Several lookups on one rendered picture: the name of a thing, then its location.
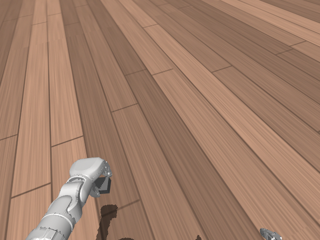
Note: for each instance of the left robot arm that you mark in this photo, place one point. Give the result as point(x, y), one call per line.
point(65, 211)

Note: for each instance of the right robot hand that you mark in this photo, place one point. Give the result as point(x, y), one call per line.
point(269, 235)

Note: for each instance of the small box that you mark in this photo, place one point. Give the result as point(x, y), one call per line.
point(103, 184)

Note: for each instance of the left robot hand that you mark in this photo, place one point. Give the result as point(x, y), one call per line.
point(92, 168)

